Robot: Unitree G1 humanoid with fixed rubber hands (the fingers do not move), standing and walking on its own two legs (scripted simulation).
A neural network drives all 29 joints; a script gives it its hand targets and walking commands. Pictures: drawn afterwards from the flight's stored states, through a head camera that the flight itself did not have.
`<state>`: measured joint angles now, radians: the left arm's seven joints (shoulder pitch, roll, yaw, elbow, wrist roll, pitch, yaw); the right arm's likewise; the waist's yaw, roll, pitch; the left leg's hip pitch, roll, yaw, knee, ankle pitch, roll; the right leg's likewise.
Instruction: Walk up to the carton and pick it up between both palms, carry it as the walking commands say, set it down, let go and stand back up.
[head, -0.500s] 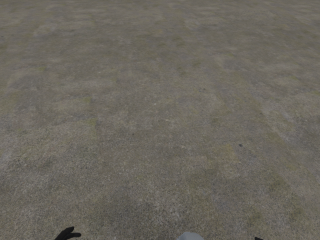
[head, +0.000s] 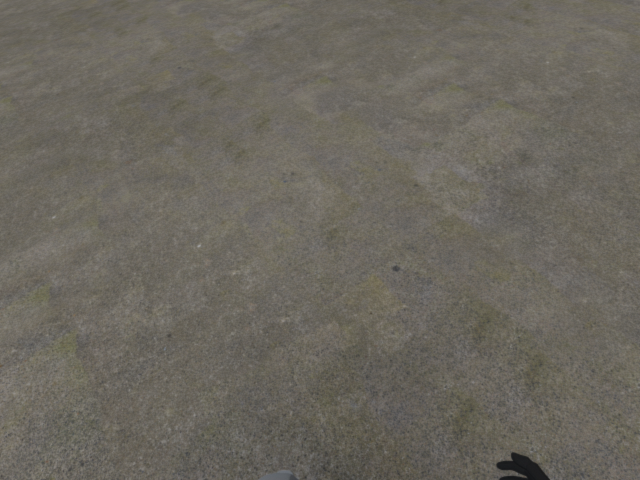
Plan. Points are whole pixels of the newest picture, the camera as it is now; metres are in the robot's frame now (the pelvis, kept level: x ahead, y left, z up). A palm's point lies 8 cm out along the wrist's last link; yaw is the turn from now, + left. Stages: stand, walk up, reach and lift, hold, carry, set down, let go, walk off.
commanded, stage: walk up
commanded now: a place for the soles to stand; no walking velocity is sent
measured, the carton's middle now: out of the picture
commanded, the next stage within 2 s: none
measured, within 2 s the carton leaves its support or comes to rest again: neither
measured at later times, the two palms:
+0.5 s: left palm (328, 252) +0.53 +0.05 -0.08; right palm out of the picture +0.08 -0.31 -0.12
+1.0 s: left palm (409, 198) +0.72 -0.12 -0.14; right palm out of the picture +0.39 -0.49 -0.10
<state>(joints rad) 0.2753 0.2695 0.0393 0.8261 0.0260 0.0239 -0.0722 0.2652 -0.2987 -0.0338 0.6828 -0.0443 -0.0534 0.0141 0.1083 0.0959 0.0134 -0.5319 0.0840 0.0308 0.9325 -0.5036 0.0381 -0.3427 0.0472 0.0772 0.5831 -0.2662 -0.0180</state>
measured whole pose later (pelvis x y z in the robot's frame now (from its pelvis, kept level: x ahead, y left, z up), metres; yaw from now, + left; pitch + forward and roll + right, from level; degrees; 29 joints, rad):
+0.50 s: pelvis +0.24 -0.08 -0.01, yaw -28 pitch +1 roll +2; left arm 0.05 0.31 0.03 0.75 0.03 0.02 -0.15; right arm 0.49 -0.29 -0.05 0.84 -0.07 -0.10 -0.04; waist -0.06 -0.02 0.02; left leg 0.10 0.18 0.39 0.35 -0.40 -0.10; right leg -0.66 -0.15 -0.04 0.73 -0.11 0.05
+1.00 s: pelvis +0.50 -0.26 -0.01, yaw -45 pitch -1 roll +0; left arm 0.30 0.28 0.03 0.82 0.05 0.03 -0.10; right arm 0.37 -0.21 -0.01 0.68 -0.04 -0.10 -0.05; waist 0.02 -0.05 -0.02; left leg -0.26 0.13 0.23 0.70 -0.40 0.00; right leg -0.58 -0.02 0.03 1.23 -0.42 0.08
